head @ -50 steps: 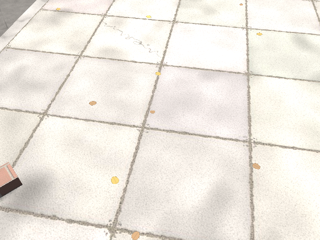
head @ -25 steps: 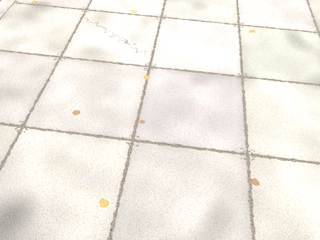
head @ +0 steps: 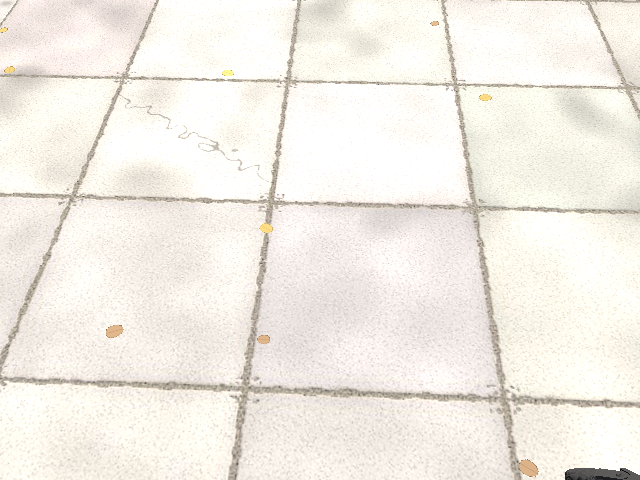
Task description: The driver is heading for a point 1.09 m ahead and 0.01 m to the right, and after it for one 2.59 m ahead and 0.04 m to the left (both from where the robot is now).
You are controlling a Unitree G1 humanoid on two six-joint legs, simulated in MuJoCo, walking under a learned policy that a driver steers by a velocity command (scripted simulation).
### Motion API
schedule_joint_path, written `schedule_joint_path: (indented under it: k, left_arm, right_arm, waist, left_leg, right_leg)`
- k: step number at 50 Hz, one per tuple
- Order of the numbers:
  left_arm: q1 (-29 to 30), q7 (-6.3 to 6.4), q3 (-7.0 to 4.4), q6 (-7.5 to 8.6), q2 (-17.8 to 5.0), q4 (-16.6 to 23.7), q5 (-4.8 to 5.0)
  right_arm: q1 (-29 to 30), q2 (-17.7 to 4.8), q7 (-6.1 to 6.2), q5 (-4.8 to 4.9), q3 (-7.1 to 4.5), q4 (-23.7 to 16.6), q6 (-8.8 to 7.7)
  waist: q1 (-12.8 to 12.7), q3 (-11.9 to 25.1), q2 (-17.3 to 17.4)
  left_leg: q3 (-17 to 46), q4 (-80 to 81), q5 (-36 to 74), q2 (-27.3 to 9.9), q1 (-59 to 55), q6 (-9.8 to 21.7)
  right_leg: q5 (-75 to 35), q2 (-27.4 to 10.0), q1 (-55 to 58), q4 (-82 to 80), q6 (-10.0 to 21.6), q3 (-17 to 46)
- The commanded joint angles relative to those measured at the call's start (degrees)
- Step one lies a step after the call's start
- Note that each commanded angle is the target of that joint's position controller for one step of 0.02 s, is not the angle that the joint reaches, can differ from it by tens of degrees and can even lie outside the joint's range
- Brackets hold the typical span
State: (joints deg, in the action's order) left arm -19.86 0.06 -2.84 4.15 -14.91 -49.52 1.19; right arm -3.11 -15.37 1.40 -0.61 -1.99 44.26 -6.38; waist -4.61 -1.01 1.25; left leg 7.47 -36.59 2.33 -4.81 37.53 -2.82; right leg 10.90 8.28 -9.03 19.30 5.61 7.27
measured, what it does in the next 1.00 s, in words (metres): walks ahead: left foot, then right foot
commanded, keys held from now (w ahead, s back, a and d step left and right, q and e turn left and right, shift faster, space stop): w+e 0.10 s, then w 0.52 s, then w+q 0.38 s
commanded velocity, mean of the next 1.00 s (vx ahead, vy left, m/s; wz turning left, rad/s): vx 0.50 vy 0.00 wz -0.07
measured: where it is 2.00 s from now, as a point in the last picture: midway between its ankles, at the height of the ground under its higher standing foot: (358, 254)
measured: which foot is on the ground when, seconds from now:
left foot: up 0.00-0.10, down 0.12-0.64, up 0.66-1.00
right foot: down 0.00-0.14, up 0.16-0.60, down 0.62-1.00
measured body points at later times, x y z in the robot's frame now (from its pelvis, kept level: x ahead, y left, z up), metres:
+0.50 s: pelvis +0.26 +0.03 +0.00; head +0.29 +0.03 +0.45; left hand +0.51 +0.22 -0.09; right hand +0.18 -0.24 -0.13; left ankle +0.20 +0.16 -0.74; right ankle +0.39 -0.15 -0.70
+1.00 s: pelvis +0.51 -0.07 +0.00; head +0.52 -0.07 +0.45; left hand +0.55 +0.21 -0.13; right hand +0.65 -0.34 -0.11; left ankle +0.69 +0.09 -0.68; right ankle +0.42 -0.14 -0.74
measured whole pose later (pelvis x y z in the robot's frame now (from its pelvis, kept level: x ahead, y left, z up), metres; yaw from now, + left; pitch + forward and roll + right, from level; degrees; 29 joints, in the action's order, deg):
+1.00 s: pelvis +0.51 -0.07 +0.00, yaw -2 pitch +1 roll -2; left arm -19.4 -0.2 -3.4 5.7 -14.9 -50.3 -0.8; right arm -10.3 -16.2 -1.0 1.2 -3.5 45.5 -2.7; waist -3.3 -0.4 2.7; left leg 4.6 -45.9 3.5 -5.6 40.7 0.7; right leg 13.8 3.5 1.2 11.5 3.3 -10.7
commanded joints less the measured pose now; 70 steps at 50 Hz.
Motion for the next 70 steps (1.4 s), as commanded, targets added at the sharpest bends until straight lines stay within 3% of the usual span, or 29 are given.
schedule_joint_path:
  k: [1,4,6,7,8,9,10,11,13,20,27,29,31,32,33,34,35,36,39,48,54,57,59,60,61,62,63,65,70]
  left_arm:
    - [-0.9,0.71,-2.26,-0.01,-8.9,3.2,0.74]
    - [-1.0,1.0,-2.37,-0.74,-9.1,3.9,0.1]
    - [-0.2,0.96,-1.37,-0.91,-6.0,4.8,-0.32]
    - [-0.8,0.66,0.07,-0.52,-1.9,5.5,-1.1]
    - [-7.7,0.41,0.7,0.36,-0.3,7.2,0.64]
    - [-7.9,0.6,-0.26,0.53,-6.3,5.7,1.5]
    - [-2.4,0.6,-0.96,0.39,-8.9,6.0,1.25]
    - [0.5,0.71,-0.92,0.33,-8.1,6.4,0.46]
    - [3.5,0.31,-1.01,0.46,-6.4,7.6,-0.4]
    - [12.0,-0.66,0.71,0.64,-2.1,11.1,-0.93]
    - [21.9,-2.09,0.48,1.24,-4.1,14.8,0.09]
    - [19.6,-2.32,-0.21,1.49,-5.6,14.6,-0.07]
    - [5.7,-1.58,-2.53,1.33,-9.9,10.6,-0.55]
    - [-4.9,-0.77,-3.78,0.95,-14.8,9.0,-1.35]
    - [-5.6,-1.23,-3.9,0.55,-16.6,8.5,-1.54]
    - [-4.4,-1.34,-2.62,0.68,-11.1,8.7,-0.96]
    - [-0.6,-1.35,-1.9,0.94,-9.0,9.0,-0.64]
    - [3.5,-1.57,-1.37,1.21,-7.5,9.3,-0.92]
    - [8.0,-1.93,-1.17,2.46,-4.9,8.4,-1.83]
    - [5.1,0.05,-2.19,2.7,-7.8,3.7,-1.93]
    - [-0.8,0.69,-2.75,0.14,-9.7,0.7,-0.9]
    - [0.7,1.42,-3.31,-1.13,-12.1,1.4,-0.62]
    - [2.5,2.02,-3.5,-1.84,-13.1,2.1,-0.37]
    - [2.7,2.19,-3.05,-1.32,-12.4,3.1,-0.63]
    - [-3.4,0.78,-0.07,0.55,-2.5,6.0,-2.65]
    - [1.8,-0.32,-0.52,3.28,-6.7,7.1,-0.62]
    - [8.2,-0.81,-1.33,4.5,-9.4,9.2,1.47]
    - [8.9,-0.18,-1.32,4.74,-8.6,8.8,-0.37]
    - [7.4,0.04,-1.29,1.58,-6.2,9.2,-2.07]
  right_arm:
    - [4.9,-4.0,-0.58,1.02,-0.73,-5.1,-0.88]
    - [4.4,-6.6,-1.37,1.53,-1.63,-6.0,-2.02]
    - [-5.3,-8.9,-1.08,1.01,-2.85,-3.8,-2.68]
    - [-14.7,-12.0,-0.74,0.15,-3.63,-2.6,-2.76]
    - [-20.2,-16.4,-1.09,-0.38,-4.97,-0.1,-1.69]
    - [-19.1,-10.8,-1.63,0.45,-3.98,-0.7,-1.53]
    - [-17.0,-7.0,-1.75,0.79,-3.05,-1.2,-1.39]
    - [-14.3,-6.3,-1.96,0.53,-2.63,-1.7,-1.17]
    - [-11.7,-4.9,-2.19,0.02,-2.01,-1.4,-0.82]
    - [-15.3,-8.2,-1.9,1.23,-2.84,1.8,-0.39]
    - [-20.5,-10.1,-1.68,2.19,-2.86,5.0,1.11]
    - [-19.9,-11.1,-1.43,2.19,-3.1,5.3,1.8]
    - [-19.3,-9.9,-1.17,1.72,-2.41,4.7,2.18]
    - [-19.8,-6.5,-1.1,0.03,-0.95,2.7,1.86]
    - [-26.8,-0.8,-1.41,1.28,0.59,2.7,0.74]
    - [-22.8,-7.8,-1.52,2.74,-1.14,3.4,0.19]
    - [-18.1,-9.5,-1.58,3.52,-1.87,2.0,0.05]
    - [-16.3,-8.6,-1.24,3.01,-1.88,2.0,0.37]
    - [-17.8,-5.3,-1.13,2.35,-2.0,2.8,2.5]
    - [-6.4,-2.9,-2.47,1.73,-1.77,-1.8,3.03]
    - [3.6,-1.7,-4.91,1.92,-0.94,-8.2,2.98]
    - [1.0,-3.7,-5.61,2.03,-2.02,-9.8,3.34]
    - [-11.8,-8.3,-5.0,2.18,-4.58,-7.5,3.61]
    - [-21.0,-12.7,-3.74,1.96,-6.57,-5.5,4.14]
    - [-19.9,-18.6,-3.06,2.01,-7.32,-5.7,3.9]
    - [-22.6,-14.5,-3.03,1.47,-6.13,-6.8,3.27]
    - [-20.5,-11.4,-3.08,1.04,-5.3,-6.4,2.73]
    - [-12.5,-8.0,-3.06,1.46,-4.23,-7.9,2.45]
    - [-10.6,-8.2,-1.93,0.94,-3.91,-8.3,1.93]
  waist:
    - [0.2,0.2,-4.6]
    - [1.7,1.1,-6.6]
    - [6.5,5.9,-7.4]
    - [9.9,13.7,-1.0]
    - [6.9,18.0,18.0]
    - [7.9,14.0,12.7]
    - [9.0,7.4,6.6]
    - [8.2,4.2,2.4]
    - [6.1,0.8,2.7]
    - [7.1,0.0,3.3]
    - [8.6,-2.2,4.4]
    - [6.1,-0.7,4.7]
    - [-0.8,8.0,2.7]
    - [-3.9,17.0,-6.6]
    - [-0.2,22.7,-20.3]
    - [-2.0,16.3,-11.7]
    - [-0.9,8.9,-9.0]
    - [1.2,5.7,-5.3]
    - [5.1,2.2,-7.2]
    - [3.0,-2.6,-3.4]
    - [-0.4,-5.2,-2.6]
    - [3.0,-1.0,-5.9]
    - [10.5,6.3,-6.5]
    - [15.0,11.3,-2.1]
    - [7.5,15.6,13.0]
    - [11.5,23.7,7.2]
    - [12.3,15.2,4.0]
    - [6.7,5.9,-2.2]
    - [3.3,2.5,0.0]
  left_leg:
    - [-2.2,6.2,1.7,3.7,-10.3,-0.8]
    - [-1.6,11.0,-6.2,4.6,-14.2,0.8]
    - [-1.7,13.8,-8.3,2.1,-27.8,4.4]
    - [7.4,13.0,-10.6,-8.0,-42.2,8.7]
    - [33.3,18.3,-23.9,-18.7,-56.7,18.1]
    - [37.5,20.2,-33.1,-19.0,-55.1,17.8]
    - [28.7,20.3,-29.7,-16.1,-49.5,15.5]
    - [21.6,21.1,-21.8,-13.2,-43.7,14.3]
    - [13.5,23.8,-11.4,-9.2,-36.3,13.6]
    - [2.0,28.5,1.6,-6.8,-32.1,14.9]
    - [0.0,26.3,0.9,-9.3,-35.8,12.7]
    - [-0.6,22.2,8.3,-9.8,-37.6,11.4]
    - [-5.2,5.1,18.2,-5.1,-32.2,8.6]
    - [-7.7,-14.8,-1.6,-0.8,-18.8,6.3]
    - [-4.7,-30.3,-35.6,7.2,0.0,4.4]
    - [0.5,-36.2,-34.8,4.2,5.6,4.9]
    - [-0.3,-35.5,-28.9,2.0,7.2,5.5]
    - [-1.4,-33.1,-23.8,-0.4,4.5,5.1]
    - [-1.3,-29.3,-16.5,-3.0,-2.3,4.1]
    - [-2.9,-9.3,3.8,-1.2,2.6,3.4]
    - [-8.7,-0.6,-2.5,0.0,7.1,5.9]
    - [-13.9,0.0,-10.9,4.9,-2.3,8.8]
    - [-14.7,3.7,-10.9,9.0,-20.8,12.3]
    - [-5.5,6.8,-9.2,4.7,-38.5,15.4]
    - [25.7,8.8,-11.8,-11.0,-59.5,26.2]
    - [40.7,17.4,-17.4,-15.4,-63.4,29.5]
    - [31.3,18.9,-14.2,-13.0,-57.8,25.6]
    - [18.3,20.0,-3.4,-7.9,-40.3,21.5]
    - [7.5,24.5,9.0,-3.8,-25.0,20.6]
  right_leg:
    - [2.7,-13.8,-6.6,-4.9,7.2,13.6]
    - [2.3,-15.1,-1.2,1.1,6.4,18.8]
    - [-0.9,-12.0,-2.9,10.5,3.8,16.7]
    - [5.2,-8.1,-9.6,27.0,1.4,10.3]
    - [21.9,-1.3,-29.1,41.9,-1.7,2.1]
    - [21.3,-5.9,-36.2,50.0,-2.3,3.9]
    - [15.6,-7.5,-37.9,52.1,-2.6,4.0]
    - [11.7,-9.0,-36.2,51.3,-3.1,2.6]
    - [7.4,-11.7,-33.3,45.9,-3.5,1.0]
    - [-5.1,-13.6,-29.6,25.5,-5.4,-4.9]
    - [-8.8,-11.1,-23.5,12.4,-3.2,-6.4]
    - [-6.2,-9.7,-17.9,9.8,-1.5,-7.6]
    - [-7.1,-9.3,3.2,8.3,1.5,-8.0]
    - [-9.1,-22.7,20.8,9.4,5.6,7.2]
    - [3.2,-32.5,32.6,1.5,12.8,30.9]
    - [9.4,-30.8,27.0,-1.3,10.6,29.6]
    - [6.7,-29.0,19.3,-2.5,8.2,20.6]
    - [1.9,-26.3,12.1,-4.3,6.8,14.5]
    - [-6.6,-22.1,1.5,-9.8,5.6,3.5]
    - [-18.0,-20.8,3.9,-13.1,3.5,-12.5]
    - [-26.4,-24.5,16.2,-8.1,2.8,-16.2]
    - [-51.8,-24.6,17.9,1.7,1.2,-18.8]
    - [-58.2,-22.8,12.9,19.8,-0.7,-20.2]
    - [-42.5,-20.3,-0.2,36.1,-3.0,-20.1]
    - [18.3,-8.2,-28.1,57.1,-6.6,-15.8]
    - [23.2,-6.2,-35.1,64.0,-5.9,-2.2]
    - [17.5,-9.5,-39.2,61.9,-4.5,-0.9]
    - [10.3,-13.6,-33.6,51.1,-4.6,-2.1]
    - [2.0,-15.0,-25.9,38.4,-8.9,-4.6]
